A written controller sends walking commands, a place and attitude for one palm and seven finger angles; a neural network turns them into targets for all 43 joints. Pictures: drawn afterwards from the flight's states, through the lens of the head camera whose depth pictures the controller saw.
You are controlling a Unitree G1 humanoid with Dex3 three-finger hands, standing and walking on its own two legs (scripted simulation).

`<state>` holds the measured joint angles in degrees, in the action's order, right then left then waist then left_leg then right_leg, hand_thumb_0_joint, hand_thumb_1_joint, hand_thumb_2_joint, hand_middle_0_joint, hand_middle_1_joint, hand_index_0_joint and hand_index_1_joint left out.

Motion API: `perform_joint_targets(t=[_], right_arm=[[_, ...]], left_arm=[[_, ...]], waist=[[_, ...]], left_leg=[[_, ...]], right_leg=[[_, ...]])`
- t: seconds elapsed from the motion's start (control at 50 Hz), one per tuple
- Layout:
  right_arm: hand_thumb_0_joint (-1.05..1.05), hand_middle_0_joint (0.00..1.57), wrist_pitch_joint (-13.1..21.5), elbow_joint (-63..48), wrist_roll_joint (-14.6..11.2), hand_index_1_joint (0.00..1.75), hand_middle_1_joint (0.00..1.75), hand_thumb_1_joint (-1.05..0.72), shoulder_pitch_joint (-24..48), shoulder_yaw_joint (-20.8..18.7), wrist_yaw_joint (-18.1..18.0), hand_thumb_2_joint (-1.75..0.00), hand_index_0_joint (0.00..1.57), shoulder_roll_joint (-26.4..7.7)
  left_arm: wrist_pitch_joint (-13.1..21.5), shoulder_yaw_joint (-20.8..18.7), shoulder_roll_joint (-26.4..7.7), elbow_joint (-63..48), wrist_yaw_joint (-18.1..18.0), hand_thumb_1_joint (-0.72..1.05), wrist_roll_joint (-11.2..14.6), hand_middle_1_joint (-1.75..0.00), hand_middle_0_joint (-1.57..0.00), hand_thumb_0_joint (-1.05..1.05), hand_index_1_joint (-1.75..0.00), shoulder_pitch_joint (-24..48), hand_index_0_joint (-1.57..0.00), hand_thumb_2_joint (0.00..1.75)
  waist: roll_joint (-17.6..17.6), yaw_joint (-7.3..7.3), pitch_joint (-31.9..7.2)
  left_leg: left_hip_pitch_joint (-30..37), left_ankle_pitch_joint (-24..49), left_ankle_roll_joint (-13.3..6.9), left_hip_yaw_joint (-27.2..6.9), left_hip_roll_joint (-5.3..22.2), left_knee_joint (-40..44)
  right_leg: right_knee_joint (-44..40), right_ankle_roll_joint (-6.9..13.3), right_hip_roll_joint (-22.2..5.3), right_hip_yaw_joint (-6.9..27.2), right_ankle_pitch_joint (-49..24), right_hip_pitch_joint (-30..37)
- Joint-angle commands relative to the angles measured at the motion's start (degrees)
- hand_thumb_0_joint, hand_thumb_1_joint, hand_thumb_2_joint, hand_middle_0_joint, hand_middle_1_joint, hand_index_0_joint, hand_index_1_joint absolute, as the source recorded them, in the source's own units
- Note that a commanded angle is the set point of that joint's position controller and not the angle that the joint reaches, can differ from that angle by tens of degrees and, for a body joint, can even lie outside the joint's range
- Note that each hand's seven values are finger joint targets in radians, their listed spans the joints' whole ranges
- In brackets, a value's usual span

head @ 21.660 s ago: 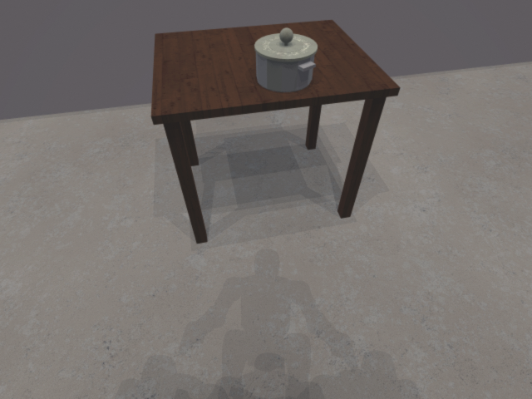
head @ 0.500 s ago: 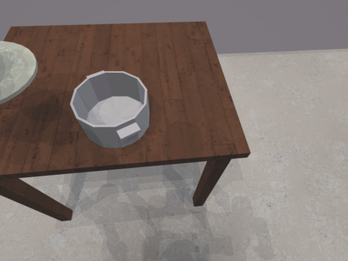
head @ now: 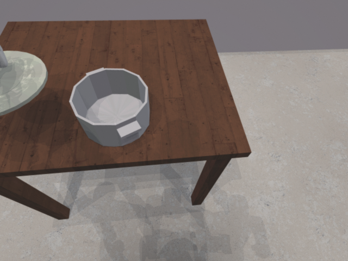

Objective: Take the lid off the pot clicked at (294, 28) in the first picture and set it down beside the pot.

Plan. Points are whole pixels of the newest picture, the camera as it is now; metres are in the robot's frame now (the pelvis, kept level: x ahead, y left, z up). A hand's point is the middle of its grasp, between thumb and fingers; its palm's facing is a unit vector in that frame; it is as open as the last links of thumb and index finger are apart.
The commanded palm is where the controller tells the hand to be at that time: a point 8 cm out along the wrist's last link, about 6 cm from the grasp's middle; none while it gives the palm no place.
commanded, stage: lower the lid onto the table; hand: left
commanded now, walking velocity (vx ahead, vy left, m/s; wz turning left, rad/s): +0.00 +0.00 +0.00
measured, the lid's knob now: out of the picture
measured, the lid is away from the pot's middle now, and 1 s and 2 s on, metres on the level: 0.22 0.23 0.23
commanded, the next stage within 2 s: none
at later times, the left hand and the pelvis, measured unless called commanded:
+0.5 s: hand out of the picture +0.45 +0.35 +0.15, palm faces -0.44 -0.15 -0.89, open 7.0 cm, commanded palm +0.51 +0.37 +0.22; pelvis -0.01 +0.00 -0.01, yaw +0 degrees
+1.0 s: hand out of the picture +0.45 +0.36 +0.12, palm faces -0.47 -0.13 -0.87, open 6.9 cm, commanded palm +0.52 +0.37 +0.18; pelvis -0.01 +0.01 -0.01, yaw -1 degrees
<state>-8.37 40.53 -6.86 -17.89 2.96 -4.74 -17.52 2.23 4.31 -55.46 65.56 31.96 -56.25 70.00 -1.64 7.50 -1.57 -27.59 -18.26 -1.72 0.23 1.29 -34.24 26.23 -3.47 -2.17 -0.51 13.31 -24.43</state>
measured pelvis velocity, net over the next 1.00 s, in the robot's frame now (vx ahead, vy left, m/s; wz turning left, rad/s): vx -0.01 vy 0.01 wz -0.02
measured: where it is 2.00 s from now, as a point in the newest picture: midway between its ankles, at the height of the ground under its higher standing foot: outside the picture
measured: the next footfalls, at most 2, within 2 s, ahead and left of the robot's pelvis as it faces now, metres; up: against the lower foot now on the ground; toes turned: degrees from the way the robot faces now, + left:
none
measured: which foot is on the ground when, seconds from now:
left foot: down 0.00-1.00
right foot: down 0.00-1.00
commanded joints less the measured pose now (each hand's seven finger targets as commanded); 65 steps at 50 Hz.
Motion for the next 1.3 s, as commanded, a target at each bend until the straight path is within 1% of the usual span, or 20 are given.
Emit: perform_joint_targets(t=[0.0,0.18,0.22,0.28,0.34,0.38,0.5,0.6,0.64,0.7,0.72,0.8,0.84,0.92,1.0,1.02,1.16,1.2,1.22,1.28], right_arm=[[0.00,0.20,1.0,-3.2,0.5,0.30,0.30,-0.90,-6.1,-3.5,-1.0,-0.90,0.20,-10.3],[0.00,0.20,0.5,-3.2,0.5,0.30,0.30,-0.90,-6.5,-3.6,-1.1,-0.90,0.20,-10.4],[0.00,0.20,0.7,-3.3,0.4,0.30,0.30,-0.90,-6.5,-3.6,-1.3,-0.90,0.20,-10.3],[0.00,0.20,0.3,-2.7,0.3,0.30,0.30,-0.90,-6.6,-3.5,-1.3,-0.90,0.20,-10.6],[0.00,0.20,0.5,-2.5,0.4,0.30,0.30,-0.90,-6.7,-3.7,-1.6,-0.90,0.20,-10.4],[0.00,0.20,0.5,-2.6,0.3,0.30,0.30,-0.90,-6.9,-3.4,-1.8,-0.90,0.20,-10.5],[0.00,0.20,1.1,-2.7,0.3,0.30,0.30,-0.90,-7.3,-3.3,-2.6,-0.90,0.20,-10.6],[0.00,0.20,0.9,-2.7,0.0,0.30,0.30,-0.90,-7.0,-3.0,-2.5,-0.90,0.20,-10.6],[0.00,0.20,0.8,-2.6,0.2,0.30,0.30,-0.90,-7.2,-3.1,-2.5,-0.90,0.20,-10.9],[0.00,0.20,0.6,-2.7,0.2,0.30,0.30,-0.90,-7.8,-3.3,-2.7,-0.90,0.20,-10.7],[0.00,0.20,0.9,-2.9,0.1,0.30,0.30,-0.90,-7.3,-3.2,-2.9,-0.90,0.20,-10.4],[0.00,0.20,0.8,-2.4,0.1,0.30,0.30,-0.90,-7.9,-3.2,-2.8,-0.90,0.20,-10.6],[0.00,0.20,0.6,-2.1,0.1,0.30,0.30,-0.90,-7.7,-3.1,-2.9,-0.90,0.20,-11.0],[0.00,0.20,1.0,-2.3,0.3,0.30,0.30,-0.90,-8.0,-3.2,-3.3,-0.90,0.20,-10.3],[0.00,0.20,0.8,-2.0,0.2,0.30,0.30,-0.90,-8.4,-3.3,-3.2,-0.90,0.20,-10.7],[0.00,0.20,0.8,-2.1,0.1,0.30,0.30,-0.90,-7.8,-3.2,-3.3,-0.90,0.20,-10.6],[0.00,0.20,0.3,-2.5,0.3,0.30,0.30,-0.90,-8.5,-3.1,-3.2,-0.90,0.20,-10.5],[0.00,0.20,0.1,-2.6,0.3,0.30,0.30,-0.90,-8.6,-3.3,-3.0,-0.90,0.20,-10.6],[0.00,0.20,0.2,-2.6,0.3,0.30,0.30,-0.90,-8.3,-3.2,-3.2,-0.90,0.20,-10.4],[0.00,0.20,0.1,-2.4,0.4,0.30,0.30,-0.90,-8.9,-3.3,-3.3,-0.90,0.20,-10.4]], left_arm=[[0.2,-5.5,-19.3,-10.9,-3.4,0.82,-0.3,-1.06,-0.91,0.00,-1.06,26.9,-0.92,0.69],[0.7,-6.2,-20.0,-12.0,-4.0,0.82,-0.1,-1.06,-0.91,0.00,-1.06,26.6,-0.92,0.69],[1.1,-5.5,-18.7,-12.4,-3.8,0.82,0.3,-1.06,-0.91,0.00,-1.06,25.6,-0.92,0.69],[0.8,-4.4,-17.6,-9.6,-3.8,0.82,0.6,-1.06,-0.91,0.00,-1.06,24.4,-0.92,0.69],[1.1,-3.0,-15.4,-11.3,-4.0,0.82,0.7,-1.06,-0.91,0.00,-1.06,25.2,-0.92,0.69],[1.4,-4.1,-17.4,-9.9,-4.1,0.82,0.7,-1.06,-0.91,0.00,-1.06,24.2,-0.92,0.69],[2.7,-8.0,-22.4,-12.0,-4.8,0.82,0.7,-1.06,-0.91,0.00,-1.06,24.0,-0.92,0.69],[2.6,-4.8,-18.9,-9.4,-4.6,0.82,0.7,-1.06,-0.91,0.00,-1.06,22.3,-0.92,0.69],[3.1,-6.3,-20.7,-12.1,-4.8,0.82,0.7,-1.06,-0.91,0.00,-1.06,23.5,-0.92,0.69],[3.3,-7.5,-21.8,-11.1,-4.9,0.82,0.6,-1.06,-0.91,0.00,-1.06,22.9,-0.92,0.69],[3.7,-5.6,-19.2,-12.3,-4.7,0.82,1.1,-1.06,-0.91,0.00,-1.06,22.8,-0.92,0.69],[3.6,-4.9,-17.9,-8.4,-4.6,0.82,1.2,-1.06,-0.91,0.00,-1.06,19.9,-0.92,0.69],[4.2,-6.6,-20.4,-10.6,-4.8,0.82,1.4,-1.06,-0.91,0.00,-1.06,21.1,-0.92,0.69],[5.1,-5.7,-18.7,-14.6,-5.1,0.82,1.5,-1.06,-0.91,0.00,-1.06,22.9,-0.92,0.69],[5.1,-6.6,-19.7,-10.3,-5.2,0.82,1.4,-1.06,-0.91,0.00,-1.06,20.3,-0.92,0.69],[5.7,-5.9,-18.7,-12.8,-5.2,0.82,1.6,-1.06,-0.91,0.00,-1.06,21.2,-0.92,0.69],[6.0,-8.2,-21.4,-8.9,-6.1,0.82,0.5,-1.06,-0.91,0.00,-1.06,18.5,-0.92,0.69],[5.7,-7.5,-20.8,-9.7,-6.2,0.82,0.4,-1.06,-0.91,0.00,-1.06,19.6,-0.92,0.69],[6.3,-6.8,-19.8,-11.8,-6.1,0.82,0.6,-1.06,-0.91,0.00,-1.06,20.1,-0.92,0.69],[6.4,-7.2,-19.8,-9.0,-6.3,0.82,0.4,-1.06,-0.91,0.00,-1.06,18.6,-0.92,0.69]], waist=[[-7.7,0.13,-25.7],[-10.1,0.13,-26.7],[-9.6,-0.01,-27.1],[-7.9,0.72,-23.6],[-11.0,0.98,-24.9],[-8.0,1.04,-24.3],[-9.0,0.40,-27.2],[-9.9,0.93,-23.6],[-11.7,0.48,-25.9],[-9.5,0.70,-27.5],[-12.2,0.63,-27.6],[-7.4,1.44,-24.1],[-9.4,0.85,-25.3],[-14.4,0.79,-28.9],[-9.1,1.34,-26.0],[-12.7,0.79,-27.0],[-9.0,0.90,-26.5],[-9.5,1.10,-26.6],[-12.9,0.65,-27.9],[-10.5,1.56,-27.1]], left_leg=[[18.0,31.8,-2.8,0.3,-1.8,0.7],[18.5,32.5,-2.6,0.0,-1.6,-0.1],[19.0,34.9,-2.6,-0.2,-1.3,-0.2],[15.9,28.6,-2.6,0.6,-1.5,-0.3],[18.5,30.8,-2.4,0.2,-1.1,-0.9],[15.3,26.5,-2.6,0.6,-1.6,-0.7],[15.4,28.3,-2.6,0.5,-1.5,-1.9],[13.1,25.2,-2.2,0.8,-1.5,-2.0],[15.4,29.3,-2.0,0.2,-1.0,-2.8],[14.3,28.9,-2.3,0.2,-1.3,-3.3],[15.9,32.4,-2.2,0.0,-1.0,-3.3],[12.4,25.7,-2.3,0.6,-1.2,-3.7],[13.0,27.2,-2.1,0.4,-1.0,-3.9],[17.4,33.9,-1.7,-0.4,-0.4,-4.6],[12.4,26.7,-2.1,0.2,-1.0,-4.9],[14.0,30.1,-1.8,0.0,-0.7,-4.7],[11.5,28.9,-1.9,0.0,-1.0,-6.0],[11.0,27.0,-2.0,0.2,-1.1,-5.8],[13.2,31.3,-1.6,-0.2,-0.7,-5.9],[12.5,28.8,-1.8,-0.2,-0.8,-6.7]], right_leg=[[0.8,4.0,5.0,-4.0,-19.1,6.3],[1.3,4.0,5.1,-4.0,-18.1,4.6],[1.6,4.1,5.1,-4.3,-18.8,4.1],[1.4,3.9,5.2,-4.1,-16.3,2.8],[2.0,4.1,5.3,-4.2,-15.3,0.4],[2.1,4.0,5.4,-4.0,-14.7,1.8],[3.2,3.9,5.3,-3.9,-16.5,3.3],[3.7,4.1,5.5,-4.1,-13.7,0.0],[4.3,4.1,5.6,-4.1,-14.5,-0.3],[4.5,3.9,5.5,-3.9,-15.5,0.7],[4.8,4.1,5.6,-4.3,-15.6,-1.1],[4.7,3.8,5.8,-4.3,-12.6,-2.6],[5.4,4.0,5.7,-4.2,-13.1,-2.2],[5.8,4.2,5.8,-4.6,-14.0,-4.1],[5.9,3.9,5.9,-4.2,-12.4,-3.8],[6.3,4.3,5.7,-4.4,-12.8,-4.3],[7.1,4.0,6.0,-4.1,-12.8,-4.4],[7.0,4.1,5.9,-4.0,-12.4,-4.4],[7.4,4.3,5.9,-4.3,-12.8,-5.3],[7.3,4.0,6.0,-4.1,-11.5,-6.7]])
